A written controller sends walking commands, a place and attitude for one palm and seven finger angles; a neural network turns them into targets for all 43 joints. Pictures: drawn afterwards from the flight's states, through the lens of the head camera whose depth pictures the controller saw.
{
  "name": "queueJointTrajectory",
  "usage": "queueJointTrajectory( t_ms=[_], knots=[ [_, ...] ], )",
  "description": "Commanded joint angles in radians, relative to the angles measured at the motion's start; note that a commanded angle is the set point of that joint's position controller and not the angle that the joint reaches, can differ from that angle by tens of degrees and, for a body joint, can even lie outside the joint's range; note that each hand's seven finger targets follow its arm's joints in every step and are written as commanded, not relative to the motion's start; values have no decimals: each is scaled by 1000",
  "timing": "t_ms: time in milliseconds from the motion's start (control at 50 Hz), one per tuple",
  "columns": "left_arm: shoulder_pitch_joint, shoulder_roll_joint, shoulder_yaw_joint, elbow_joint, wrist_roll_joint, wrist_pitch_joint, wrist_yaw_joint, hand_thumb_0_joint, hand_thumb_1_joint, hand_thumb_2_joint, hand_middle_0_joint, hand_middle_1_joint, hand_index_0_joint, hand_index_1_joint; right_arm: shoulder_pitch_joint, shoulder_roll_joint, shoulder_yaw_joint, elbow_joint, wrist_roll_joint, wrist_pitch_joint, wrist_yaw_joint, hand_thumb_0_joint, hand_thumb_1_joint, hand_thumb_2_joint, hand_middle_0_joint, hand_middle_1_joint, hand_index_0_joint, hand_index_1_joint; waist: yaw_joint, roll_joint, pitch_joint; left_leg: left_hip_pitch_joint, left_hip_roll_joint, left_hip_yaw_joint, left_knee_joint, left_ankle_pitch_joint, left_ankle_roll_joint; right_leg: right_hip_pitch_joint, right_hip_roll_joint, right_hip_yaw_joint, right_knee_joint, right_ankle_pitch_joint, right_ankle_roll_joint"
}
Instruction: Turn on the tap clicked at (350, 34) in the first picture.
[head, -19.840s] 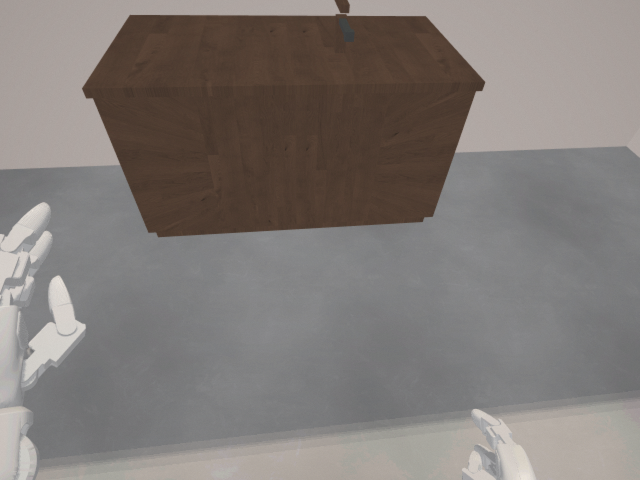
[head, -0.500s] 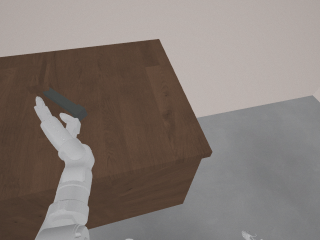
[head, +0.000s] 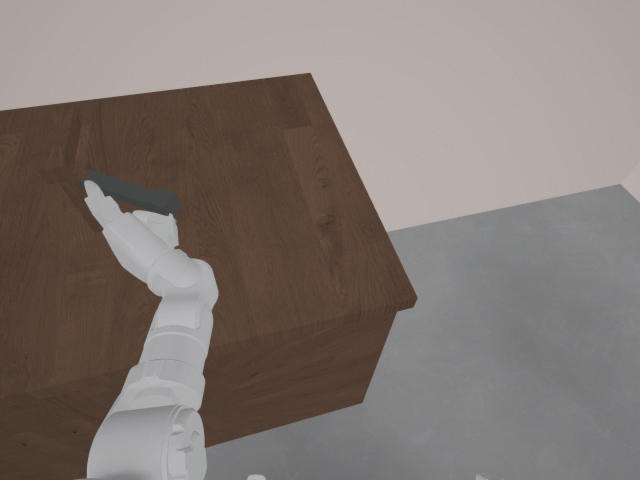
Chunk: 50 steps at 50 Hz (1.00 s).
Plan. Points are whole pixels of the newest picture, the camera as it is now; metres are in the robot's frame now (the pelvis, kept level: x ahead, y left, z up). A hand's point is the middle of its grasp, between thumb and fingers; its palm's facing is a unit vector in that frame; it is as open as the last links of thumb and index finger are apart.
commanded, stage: push the lever round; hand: left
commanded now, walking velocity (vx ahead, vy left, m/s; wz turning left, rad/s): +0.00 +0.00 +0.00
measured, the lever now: (165, 205) +0.45 +0.21 +0.09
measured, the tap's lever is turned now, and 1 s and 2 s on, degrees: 54 84 84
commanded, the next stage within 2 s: lift the hand up off the lever in 0.68 s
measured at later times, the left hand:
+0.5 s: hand (193, 201) +0.47 +0.18 +0.08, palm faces +0.81 -0.58 -0.12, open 7.8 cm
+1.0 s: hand (194, 185) +0.49 +0.18 +0.08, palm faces +0.80 -0.59 -0.11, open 7.9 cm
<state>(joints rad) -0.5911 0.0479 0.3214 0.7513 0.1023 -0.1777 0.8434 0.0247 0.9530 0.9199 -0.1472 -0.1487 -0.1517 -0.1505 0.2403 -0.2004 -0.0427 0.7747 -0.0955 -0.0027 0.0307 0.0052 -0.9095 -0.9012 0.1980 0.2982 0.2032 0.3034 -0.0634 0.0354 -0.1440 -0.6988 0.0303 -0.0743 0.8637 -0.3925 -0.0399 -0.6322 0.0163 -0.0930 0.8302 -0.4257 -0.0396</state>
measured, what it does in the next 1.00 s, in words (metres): stands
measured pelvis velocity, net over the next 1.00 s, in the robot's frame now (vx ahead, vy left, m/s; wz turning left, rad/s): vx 0.01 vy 0.00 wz -0.02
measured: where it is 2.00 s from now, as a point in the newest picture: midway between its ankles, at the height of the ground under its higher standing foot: outside the picture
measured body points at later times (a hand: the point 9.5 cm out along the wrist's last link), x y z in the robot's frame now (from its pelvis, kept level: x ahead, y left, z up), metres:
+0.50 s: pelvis +0.00 -0.01 +0.00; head +0.06 -0.02 +0.44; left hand +0.42 +0.21 +0.09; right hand +0.05 -0.27 -0.14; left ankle +0.02 +0.14 -0.70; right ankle -0.01 -0.10 -0.70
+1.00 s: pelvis +0.01 +0.00 +0.00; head +0.09 +0.00 +0.44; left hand +0.45 +0.21 +0.09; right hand +0.03 -0.26 -0.13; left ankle +0.01 +0.14 -0.70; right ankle -0.01 -0.10 -0.70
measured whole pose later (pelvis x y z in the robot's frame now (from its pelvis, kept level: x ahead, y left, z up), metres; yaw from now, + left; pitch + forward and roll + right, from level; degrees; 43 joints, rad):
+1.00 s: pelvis +0.01 +0.00 +0.00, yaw -1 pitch +17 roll -1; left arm -0.82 0.12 0.46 0.99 0.17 -0.19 0.91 0.02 0.90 0.91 -0.15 -0.15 -0.12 -0.13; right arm 0.33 -0.21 -0.05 0.78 -0.13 0.02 0.06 0.00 -0.91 -0.90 0.20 0.30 0.20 0.30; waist -0.13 0.04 -0.17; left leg -0.75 0.04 -0.06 0.85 -0.40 -0.04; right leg -0.70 0.03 -0.08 0.81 -0.42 -0.04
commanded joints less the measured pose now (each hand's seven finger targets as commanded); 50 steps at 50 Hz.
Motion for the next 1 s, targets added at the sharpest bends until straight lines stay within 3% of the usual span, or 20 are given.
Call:
queueJointTrajectory(
  t_ms=[0,40,100,140,160,200,240,320,340,360,480,540,620,660,740,760,840,880,900,980],
  knots=[
    [-471,77,-75,-191,51,-53,18,0,900,900,-150,-150,-150,-150,3,-136,-45,-97,-1,-32,2,0,-900,-900,200,300,200,300,-34,-7,-319,204,-29,44,-67,298,40,118,-5,24,-120,321,12],
    [-472,112,-31,-151,57,-44,33,0,900,900,-150,-150,-150,-150,7,-142,-50,-78,-4,-30,-2,0,-900,-900,200,300,200,300,-32,-26,-298,185,-27,34,-71,277,39,105,-2,24,-123,296,11],
    [-560,72,-69,-139,65,-47,50,0,900,900,-150,-150,-150,-150,6,-135,-46,-79,-8,-33,4,0,-900,-900,200,300,200,300,-50,-15,-303,180,-31,41,-66,250,43,87,-7,25,-125,274,14],
    [-541,130,-2,-102,76,-42,67,0,900,900,-150,-150,-150,-150,12,-139,-51,-62,-14,-30,3,0,-900,-900,200,300,200,300,-37,-2,-320,169,-31,39,-60,252,43,89,-6,29,-122,274,13],
    [-596,88,-49,-110,81,-45,70,0,900,900,-150,-150,-150,-150,14,-134,-46,-66,-15,-30,8,0,-900,-900,200,300,200,300,-57,4,-326,175,-31,40,-59,246,42,77,-10,27,-117,270,15],
    [-601,91,-42,-64,90,-41,76,0,900,900,-150,-150,-150,-150,24,-133,-46,-63,-20,-32,9,0,-900,-900,200,300,200,300,-60,-19,-325,154,-35,47,-52,235,48,76,-9,29,-120,268,17],
    [-599,156,21,-39,99,-40,83,0,900,900,-150,-150,-150,-150,35,-140,-50,-53,-22,-28,5,0,-900,-900,200,300,200,300,-51,-19,-338,140,-36,46,-47,237,49,86,-9,35,-118,281,18],
    [-634,169,26,-23,95,-42,83,0,900,900,-150,-150,-150,-150,54,-138,-48,-68,-23,-25,3,0,-900,-900,200,300,200,300,-64,-56,-375,118,-40,63,-38,251,57,129,-16,47,-120,343,30],
    [-610,229,83,11,100,-38,83,0,900,900,-150,-150,-150,-150,62,-146,-51,-54,-23,-21,-2,0,-900,-900,200,300,200,300,-53,-48,-359,100,-40,58,-38,244,57,129,-16,53,-120,340,30],
    [-649,201,50,-8,97,-43,77,0,900,900,-150,-150,-150,-150,64,-140,-46,-66,-21,-18,0,0,-900,-900,200,300,200,300,-63,-34,-361,105,-41,62,-43,248,57,135,-20,53,-119,352,32],
    [-629,198,57,29,96,-48,70,0,900,900,-150,-150,-150,-150,91,-141,-49,-72,-22,-17,7,0,-900,-900,200,300,200,300,-66,-39,-363,106,-40,67,-42,264,60,140,-15,51,-124,382,35],
    [-648,259,106,72,102,-50,73,0,900,900,-150,-150,-150,-150,106,-150,-51,-58,-24,-16,3,0,-900,-900,200,300,200,300,-67,-43,-338,76,-41,66,-44,229,62,135,-17,58,-132,351,38],
    [-686,249,91,91,102,-58,72,0,900,900,-150,-150,-150,-150,120,-151,-49,-63,-25,-16,7,0,-900,-900,200,300,200,300,-84,-57,-335,76,-40,68,-46,226,65,127,-16,57,-137,349,40],
    [-702,259,96,78,107,-65,73,0,900,900,-150,-150,-150,-150,129,-150,-49,-62,-26,-14,9,0,-900,-900,200,300,200,300,-79,-10,-357,96,-41,69,-47,247,65,122,-13,55,-128,357,35],
    [-687,274,117,117,112,-62,73,0,900,900,-150,-150,-150,-150,150,-156,-54,-52,-31,-10,13,0,-900,-900,200,300,200,300,-79,-6,-372,105,-37,66,-40,281,62,117,-8,48,-117,384,33],
    [-712,248,86,106,111,-64,70,0,900,900,-150,-150,-150,-150,153,-153,-51,-58,-29,-9,17,0,-900,-900,200,300,200,300,-87,5,-374,114,-35,65,-47,287,59,108,-9,43,-113,377,32],
    [-685,270,122,94,102,-63,75,0,900,900,-150,-150,-150,-150,162,-159,-56,-56,-33,-8,20,0,-900,-900,200,300,200,300,-71,-4,-405,143,-34,69,-49,330,59,137,-1,40,-119,419,31],
    [-665,223,86,56,94,-62,70,0,900,900,-150,-150,-150,-150,162,-152,-57,-69,-30,-7,27,0,-900,-900,200,300,200,300,-68,-3,-423,171,-33,74,-53,368,56,151,2,35,-118,447,30],
    [-657,239,100,41,94,-61,71,0,900,900,-150,-150,-150,-150,166,-154,-58,-69,-30,-6,29,0,-900,-900,200,300,200,300,-62,-6,-435,178,-31,73,-54,385,54,163,2,32,-116,463,29],
    [-594,239,113,14,88,-42,70,0,900,900,-150,-150,-150,-150,164,-154,-60,-75,-28,-3,35,0,-900,-900,200,300,200,300,-47,-15,-408,184,-30,76,-68,406,52,189,5,27,-125,483,28]
  ],
)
